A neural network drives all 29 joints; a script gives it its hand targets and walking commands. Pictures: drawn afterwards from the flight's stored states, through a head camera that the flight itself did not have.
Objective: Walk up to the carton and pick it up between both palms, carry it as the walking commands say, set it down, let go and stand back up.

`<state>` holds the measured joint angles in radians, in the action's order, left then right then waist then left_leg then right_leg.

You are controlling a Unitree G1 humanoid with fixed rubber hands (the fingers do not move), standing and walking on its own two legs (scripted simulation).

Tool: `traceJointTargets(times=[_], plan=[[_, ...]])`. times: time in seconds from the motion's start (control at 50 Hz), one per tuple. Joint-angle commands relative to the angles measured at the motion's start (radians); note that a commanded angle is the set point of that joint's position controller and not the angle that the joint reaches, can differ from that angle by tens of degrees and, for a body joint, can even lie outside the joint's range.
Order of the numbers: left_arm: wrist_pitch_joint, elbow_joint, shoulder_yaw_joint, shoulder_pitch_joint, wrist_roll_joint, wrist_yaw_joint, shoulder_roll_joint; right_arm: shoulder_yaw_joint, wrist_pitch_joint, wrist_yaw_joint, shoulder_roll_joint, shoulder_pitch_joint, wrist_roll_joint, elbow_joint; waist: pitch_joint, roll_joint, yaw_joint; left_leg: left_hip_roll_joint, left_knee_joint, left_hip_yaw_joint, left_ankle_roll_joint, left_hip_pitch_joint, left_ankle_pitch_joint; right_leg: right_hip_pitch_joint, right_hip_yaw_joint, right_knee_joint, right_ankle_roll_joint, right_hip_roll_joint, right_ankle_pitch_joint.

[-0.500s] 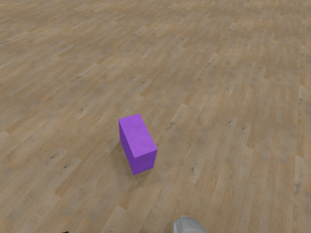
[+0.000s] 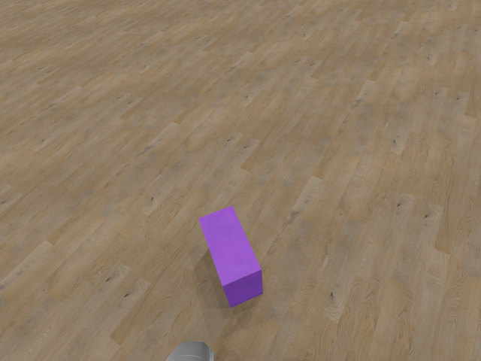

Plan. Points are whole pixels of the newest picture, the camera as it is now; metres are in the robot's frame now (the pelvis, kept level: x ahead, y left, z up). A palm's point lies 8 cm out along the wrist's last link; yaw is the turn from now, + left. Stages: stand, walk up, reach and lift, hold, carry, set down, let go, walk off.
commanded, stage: walk up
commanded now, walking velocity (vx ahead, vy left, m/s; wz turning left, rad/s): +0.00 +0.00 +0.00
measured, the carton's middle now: (231, 256) +0.56 +0.12 -0.65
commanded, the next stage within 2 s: none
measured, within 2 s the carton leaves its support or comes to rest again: neither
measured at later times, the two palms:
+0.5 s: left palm out of the picture +0.02 +0.33 -0.16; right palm out of the picture +0.08 -0.14 -0.12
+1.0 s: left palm out of the picture -0.03 +0.27 -0.15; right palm out of the picture -0.01 -0.15 -0.15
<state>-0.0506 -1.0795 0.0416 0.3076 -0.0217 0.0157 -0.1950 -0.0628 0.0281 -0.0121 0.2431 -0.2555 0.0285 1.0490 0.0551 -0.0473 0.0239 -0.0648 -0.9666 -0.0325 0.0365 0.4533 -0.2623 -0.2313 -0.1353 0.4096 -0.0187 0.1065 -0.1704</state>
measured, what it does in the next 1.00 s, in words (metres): steps on the spot: left foot, then right foot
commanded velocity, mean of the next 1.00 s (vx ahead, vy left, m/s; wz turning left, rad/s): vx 0.00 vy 0.02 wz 0.01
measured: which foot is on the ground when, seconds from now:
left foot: up 0.00-0.22, down 0.24-1.00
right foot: down 0.00-0.24, up 0.26-0.64, down 0.66-1.00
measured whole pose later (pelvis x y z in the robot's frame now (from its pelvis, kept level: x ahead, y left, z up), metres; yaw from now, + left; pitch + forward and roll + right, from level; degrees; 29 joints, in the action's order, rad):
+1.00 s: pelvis +0.00 +0.06 +0.00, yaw +1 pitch -2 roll +0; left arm -0.02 -1.16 0.00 0.33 -0.01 0.04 -0.11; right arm -0.03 -0.01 0.03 0.14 -0.28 0.00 1.16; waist 0.03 -0.01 -0.01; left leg 0.00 -0.33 -0.10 -0.03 0.17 -0.13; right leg -0.08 -0.04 0.34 -0.01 0.00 -0.23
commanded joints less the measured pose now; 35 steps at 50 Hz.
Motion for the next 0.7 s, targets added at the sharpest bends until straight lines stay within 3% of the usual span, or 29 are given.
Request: traceJointTargets(times=[0.0,0.04,0.08,0.12,0.14,0.16,0.18,0.2,0.22,0.24,0.26,0.28,0.32,0.38,0.5,0.56,0.62,0.64,0.66,0.68], plan=[[-0.008,0.038,-0.005,-0.040,0.006,0.003,-0.094,0.026,0.003,0.014,-0.024,-0.060,-0.022,-0.024,-0.072,0.323,-0.048,0.040,0.167,-0.009,0.002,-0.112,0.001,0.028,0.021,-0.091,-0.103,0.121,0.687],[0.000,0.033,0.004,-0.003,0.001,0.004,-0.116,0.016,0.009,0.030,-0.002,-0.038,-0.019,-0.027,-0.087,0.260,-0.025,0.037,0.241,-0.028,0.007,-0.134,-0.027,0.046,0.045,-0.077,-0.130,0.155,0.620],[0.016,0.042,0.020,0.002,-0.002,0.012,-0.166,0.007,0.009,0.036,0.021,-0.014,-0.018,-0.042,-0.084,0.253,-0.011,0.030,0.279,-0.038,0.013,-0.126,-0.056,0.048,0.103,-0.070,-0.129,0.222,0.505],[0.041,0.054,0.057,0.058,-0.009,0.041,-0.252,-0.014,0.032,0.019,0.066,0.054,-0.012,-0.086,-0.054,0.182,0.025,-0.008,0.215,0.006,0.036,0.019,-0.128,0.112,0.276,-0.091,-0.158,0.383,0.436],[0.048,0.057,0.061,0.057,-0.009,0.051,-0.251,-0.011,0.033,0.012,0.056,0.071,-0.012,-0.105,-0.059,0.193,0.026,-0.032,0.207,0.050,0.030,0.030,-0.140,0.119,0.293,-0.089,-0.155,0.398,0.396],[0.053,0.065,0.061,0.021,-0.010,0.053,-0.237,-0.006,0.028,0.007,0.040,0.059,-0.013,-0.109,-0.068,0.218,0.009,-0.034,0.237,0.065,0.019,-0.004,-0.135,0.097,0.270,-0.077,-0.135,0.376,0.358],[0.058,0.071,0.057,-0.041,-0.011,0.048,-0.214,0.003,0.016,0.007,0.021,0.015,-0.016,-0.098,-0.083,0.237,-0.027,-0.014,0.334,0.050,0.003,-0.103,-0.098,0.044,0.207,-0.052,-0.097,0.313,0.313],[0.063,0.066,0.047,-0.091,-0.004,0.032,-0.173,0.015,-0.005,0.015,0.000,-0.042,-0.022,-0.074,-0.100,0.234,-0.063,0.017,0.523,-0.005,-0.014,-0.234,0.048,0.005,0.112,0.008,-0.046,0.207,0.226],[0.068,0.032,0.012,-0.011,-0.005,0.020,-0.070,0.015,-0.036,0.023,0.021,-0.063,-0.022,-0.051,-0.111,0.084,-0.054,-0.048,0.644,0.029,-0.021,-0.367,0.170,-0.048,0.021,0.111,-0.009,0.061,0.028],[0.069,0.039,-0.013,0.030,-0.016,0.012,0.000,-0.010,-0.052,0.033,0.131,-0.105,-0.006,-0.047,-0.090,-0.191,-0.035,-0.268,0.715,0.299,-0.044,-0.393,0.411,-0.183,0.009,0.284,0.040,-0.029,-0.296],[0.097,0.047,-0.006,0.028,-0.002,0.015,-0.017,-0.011,-0.053,0.039,0.159,-0.073,-0.013,-0.065,-0.085,-0.235,-0.054,-0.334,0.760,0.343,-0.106,-0.281,0.434,-0.149,0.109,0.310,0.038,-0.031,-0.366],[0.111,0.036,-0.002,0.000,0.004,0.010,-0.054,0.003,-0.047,0.036,0.122,-0.009,-0.018,-0.067,-0.039,-0.184,-0.039,-0.273,0.779,0.280,-0.127,-0.232,0.341,-0.113,0.162,0.324,0.027,-0.018,-0.328],[0.110,0.026,-0.003,0.009,0.009,0.003,-0.074,0.024,-0.040,0.038,0.058,0.083,-0.025,-0.085,-0.016,-0.131,-0.002,-0.173,0.775,0.175,-0.115,-0.254,0.243,-0.113,0.164,0.350,0.024,-0.045,-0.235],[0.107,0.004,-0.002,0.029,0.005,0.005,-0.075,0.026,-0.054,0.043,0.048,0.056,-0.025,-0.071,-0.046,-0.080,-0.003,-0.179,0.751,0.142,-0.114,-0.303,0.370,-0.086,0.158,0.355,0.037,-0.053,-0.205],[0.101,0.019,-0.015,-0.022,0.009,0.012,-0.052,0.018,-0.051,0.050,0.036,-0.001,-0.023,-0.032,-0.029,-0.085,-0.038,-0.182,0.779,0.166,-0.141,-0.355,0.222,-0.065,0.155,0.219,0.036,-0.062,-0.212],[0.085,0.009,-0.022,0.000,0.013,0.017,-0.041,0.016,-0.044,0.051,0.032,-0.014,-0.023,-0.007,-0.029,-0.063,-0.033,-0.186,0.784,0.183,-0.152,-0.364,0.195,-0.023,0.154,0.125,0.033,-0.063,-0.179],[0.062,-0.023,-0.025,0.065,0.016,0.024,-0.026,0.013,-0.037,0.046,0.028,-0.010,-0.027,0.012,-0.033,-0.031,-0.005,-0.144,0.761,0.154,-0.122,-0.323,0.130,0.102,0.120,-0.058,0.027,-0.054,-0.036],[0.056,-0.032,-0.021,0.076,0.014,0.026,-0.034,0.014,-0.036,0.043,0.016,-0.015,-0.027,0.015,-0.029,-0.009,-0.006,-0.116,0.749,0.139,-0.106,-0.291,0.094,0.146,0.138,-0.085,0.017,-0.030,0.003],[0.049,-0.033,-0.020,0.073,0.011,0.026,-0.043,0.018,-0.036,0.040,-0.001,-0.020,-0.029,0.018,-0.016,0.018,-0.014,-0.083,0.734,0.113,-0.093,-0.263,0.062,0.168,0.171,-0.110,0.004,0.001,0.030],[0.047,-0.044,-0.027,0.041,0.012,0.023,-0.040,0.025,-0.035,0.039,-0.025,-0.015,-0.035,0.029,0.026,0.091,-0.021,-0.041,0.735,0.077,-0.074,-0.271,0.073,0.120,0.194,-0.135,-0.003,0.009,0.036]])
